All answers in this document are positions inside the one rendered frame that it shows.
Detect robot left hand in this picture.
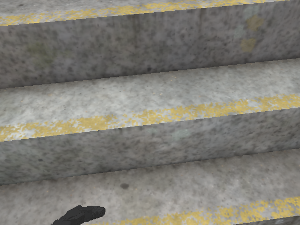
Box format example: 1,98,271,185
51,205,106,225

